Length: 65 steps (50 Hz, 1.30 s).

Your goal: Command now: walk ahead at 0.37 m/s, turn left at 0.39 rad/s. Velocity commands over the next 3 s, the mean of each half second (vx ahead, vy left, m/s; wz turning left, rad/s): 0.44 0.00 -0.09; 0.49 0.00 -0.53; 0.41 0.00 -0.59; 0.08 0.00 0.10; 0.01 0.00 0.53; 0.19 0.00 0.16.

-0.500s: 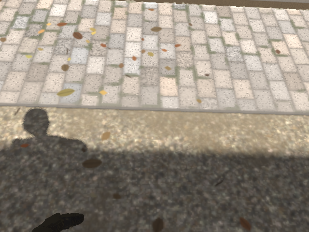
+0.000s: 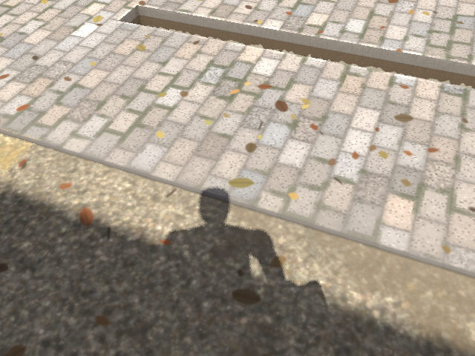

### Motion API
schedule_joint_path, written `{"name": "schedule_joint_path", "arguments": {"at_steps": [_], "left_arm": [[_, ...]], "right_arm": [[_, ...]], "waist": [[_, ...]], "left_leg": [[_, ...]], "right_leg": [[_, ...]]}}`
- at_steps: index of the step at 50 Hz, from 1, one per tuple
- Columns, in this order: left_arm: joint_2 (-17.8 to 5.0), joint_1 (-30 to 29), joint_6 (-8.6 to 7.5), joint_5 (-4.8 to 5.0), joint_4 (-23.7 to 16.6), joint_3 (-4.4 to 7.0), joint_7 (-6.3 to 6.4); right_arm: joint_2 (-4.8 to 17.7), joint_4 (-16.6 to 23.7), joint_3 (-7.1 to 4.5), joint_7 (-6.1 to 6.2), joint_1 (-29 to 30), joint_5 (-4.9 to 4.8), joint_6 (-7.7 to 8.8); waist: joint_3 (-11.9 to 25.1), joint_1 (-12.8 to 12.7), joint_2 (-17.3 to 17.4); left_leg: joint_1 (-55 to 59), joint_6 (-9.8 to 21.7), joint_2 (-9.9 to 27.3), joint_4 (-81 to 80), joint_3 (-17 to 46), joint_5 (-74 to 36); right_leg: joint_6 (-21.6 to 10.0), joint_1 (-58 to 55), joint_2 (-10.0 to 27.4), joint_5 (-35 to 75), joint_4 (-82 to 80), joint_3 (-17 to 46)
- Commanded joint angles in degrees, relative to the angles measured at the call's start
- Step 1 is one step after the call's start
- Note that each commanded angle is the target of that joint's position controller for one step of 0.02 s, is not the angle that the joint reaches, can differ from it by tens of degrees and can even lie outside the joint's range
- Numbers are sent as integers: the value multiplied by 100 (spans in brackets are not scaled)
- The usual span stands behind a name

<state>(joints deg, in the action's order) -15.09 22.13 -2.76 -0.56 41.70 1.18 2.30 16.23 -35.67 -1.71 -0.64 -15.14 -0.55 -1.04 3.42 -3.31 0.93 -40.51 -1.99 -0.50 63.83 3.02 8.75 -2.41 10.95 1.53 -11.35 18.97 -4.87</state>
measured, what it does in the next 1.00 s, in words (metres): walks ahead, turning right: left foot, then right foot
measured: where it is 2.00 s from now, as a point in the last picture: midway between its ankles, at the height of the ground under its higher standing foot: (288, 271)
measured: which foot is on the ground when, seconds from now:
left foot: up 0.00-0.24, down 0.26-0.76, up 0.78-1.00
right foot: down 0.00-0.24, up 0.26-0.76, down 0.78-1.00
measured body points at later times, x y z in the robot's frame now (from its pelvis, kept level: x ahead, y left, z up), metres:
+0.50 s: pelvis +0.21 +0.11 +0.00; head +0.22 +0.13 +0.45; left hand +0.35 +0.37 -0.13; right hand +0.22 -0.16 -0.12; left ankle +0.15 +0.20 -0.75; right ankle +0.26 -0.05 -0.65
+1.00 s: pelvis +0.48 +0.05 -0.01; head +0.52 +0.04 +0.44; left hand +0.67 +0.28 -0.11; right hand +0.57 -0.26 -0.08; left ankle +0.60 +0.22 -0.67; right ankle +0.48 -0.01 -0.75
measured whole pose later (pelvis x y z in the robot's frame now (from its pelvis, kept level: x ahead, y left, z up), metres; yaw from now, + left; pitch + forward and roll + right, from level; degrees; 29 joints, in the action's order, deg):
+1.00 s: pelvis +0.48 +0.05 -0.01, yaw -23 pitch +1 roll -1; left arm -16.2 18.4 -3.2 0.8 39.6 3.7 -1.3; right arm 17.4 -36.9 -1.7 -0.2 -6.7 0.8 7.1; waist -2.9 -2.4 1.0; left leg -34.3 -2.0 5.7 60.5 6.1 16.6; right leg -7.4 12.0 -8.2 -8.0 19.5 3.8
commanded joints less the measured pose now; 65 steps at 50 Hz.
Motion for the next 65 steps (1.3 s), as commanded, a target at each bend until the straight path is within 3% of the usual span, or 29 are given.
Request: {"name": "schedule_joint_path", "arguments": {"at_steps": [1,5,8,11,12,13,14,15,18,21,25,32,36,38,39,40,41,42,44,46,48,50,53,58,61,62,63,64,65], "left_arm": [[-902,-79,-136,15,-262,258,-54],[-1102,-63,-104,118,-36,317,-153],[-1224,140,-56,256,185,343,-300],[-1302,-32,-1,322,325,343,-383],[-971,-86,-49,248,318,230,-431],[-337,-227,-94,10,83,17,-498],[-225,-3,-165,188,-87,-10,-491],[-613,-140,-176,294,27,101,-458],[-813,-342,-64,274,53,270,-370],[-578,-371,54,282,69,302,-318],[-380,-923,109,255,-206,299,-316],[-169,-2295,-1,216,-816,174,-678],[-637,-1753,86,257,-911,368,-745],[-1139,-468,151,266,-656,636,-648],[-1369,271,212,207,-511,754,-517],[-1762,57,115,154,-572,769,-448],[-1358,3,2,166,-700,659,-431],[-1053,-199,-82,159,-724,562,-427],[-862,-756,-171,163,-761,488,-441],[-782,-899,-188,89,-810,431,-383],[-877,-859,-203,156,-768,449,-344],[-1096,-744,-143,135,-692,506,-246],[-1134,-489,-57,157,-575,523,-182],[-1105,-171,21,252,-420,534,-175],[-885,-321,77,186,-494,494,-158],[-467,-285,59,113,-594,350,-181],[-97,517,5,218,-748,223,-189],[-658,543,6,315,-694,297,-156],[-1052,-45,55,277,-711,417,-130]], "right_arm": [[248,429,-34,-69,319,-10,156],[118,480,65,-212,824,-44,275],[298,486,0,-270,973,-42,352],[514,186,-184,-234,30,3,388],[818,-56,-361,-170,-896,-32,386],[1343,-109,-486,-60,-1681,60,354],[1682,114,-507,-34,-1568,175,337],[1235,66,-425,-36,-1320,201,412],[449,-23,-171,-83,-247,100,589],[228,-363,-148,-35,-230,160,773],[330,-687,-200,93,-452,167,775],[767,-987,-282,183,-733,42,695],[1140,-952,-421,262,-560,-19,523],[1232,-812,-470,242,-307,-61,436],[1125,-685,-420,251,-279,-61,467],[116,-405,-124,146,-926,141,557],[422,-282,-111,44,-512,-13,793],[783,-27,-194,-31,166,-199,945],[681,-27,-156,34,298,-51,1036],[752,-21,-197,37,153,56,929],[664,-4,-164,41,214,157,844],[430,123,-59,78,606,214,772],[297,251,14,55,1318,157,766],[690,394,-170,-11,1651,18,831],[901,192,-372,8,746,30,874],[1184,142,-463,60,-37,135,894],[1663,-14,-567,51,-532,232,810],[1311,-2,-516,14,-495,141,761],[878,126,-404,52,-145,148,720]], "waist": [[-495,115,-685],[-726,-55,-680],[-981,-134,-783],[-673,475,-800],[22,914,-526],[762,1123,790],[1033,891,1437],[798,964,871],[-320,471,755],[-592,367,692],[-831,476,384],[-1199,857,68],[-506,263,560],[179,-452,517],[612,-803,61],[955,81,-1530],[1607,-204,-971],[773,-288,-533],[0,214,208],[-94,446,74],[-272,486,67],[-441,375,-62],[-449,0,-425],[-248,-52,-695],[28,479,-818],[750,817,-270],[1470,513,1538],[1237,577,1540],[516,714,849]], "left_leg": [[-1036,77,269,-442,223,-274],[44,314,417,-1886,-334,-158],[981,458,296,-2838,-610,123],[2770,617,-56,-3766,-845,97],[4261,725,213,-3720,-477,12],[5602,949,1606,-3829,1127,35],[5889,1567,2506,-4602,3072,1284],[5195,1602,2510,-4938,3236,2183],[3820,1193,1737,-5359,1244,1177],[3589,1044,1458,-5528,145,-540],[3954,1055,1459,-5601,-488,-1676],[4416,727,1461,-5708,-1352,-2845],[5207,646,1554,-4365,-1559,-5990],[4749,656,1406,-2529,-1587,-6037],[3474,544,1105,-983,-1487,-4256],[689,185,-131,1278,-1030,1981],[109,261,-350,2235,325,2465],[-202,437,4,1987,525,1800],[54,425,426,928,391,1203],[446,222,582,462,370,966],[461,-37,631,-163,165,868],[654,-253,587,-1008,-23,338],[1294,-316,272,-2482,-134,-1085],[1555,-138,85,-3401,255,-984],[2803,248,147,-3778,153,-477],[4140,629,1045,-3771,979,-49],[5962,1538,2378,-4271,3555,1150],[5840,1687,2619,-4617,4582,2098],[5164,1468,2351,-4616,3566,1314]], "right_leg": [[-1031,-739,1669,-1167,-1227,1526],[-952,-403,1582,-716,-1447,929],[-953,-281,1570,-490,-1386,882],[-716,77,1274,418,-235,711],[-499,630,897,831,1043,402],[-113,1939,351,-1173,3170,123],[150,3383,-240,-1935,4790,591],[157,3627,48,-1571,5799,1195],[215,3438,471,-200,5600,1133],[124,3156,422,329,5319,1124],[36,3650,300,795,4282,1121],[-244,2924,114,1481,1618,24],[-575,2017,-401,690,1579,-321],[-898,268,-680,614,1288,-209],[-1149,-1389,-303,438,1011,648],[-2256,-3333,1281,-332,868,3751],[-2605,-3302,1718,-1448,-139,5362],[-2172,-2580,1544,-1086,-492,4635],[-1771,-1297,1013,527,-484,3329],[-1718,-674,742,1130,-671,2870],[-1701,-152,643,1435,-742,2596],[-1565,485,414,1540,-768,2202],[-1175,877,47,994,-559,1865],[-905,10,420,142,174,2750],[-577,76,252,416,1163,2836],[-345,634,-84,-161,2692,2379],[69,2565,-866,-2328,4586,1504],[217,3442,-453,-2178,5559,1519],[340,3525,-255,-1671,5864,1496]]}}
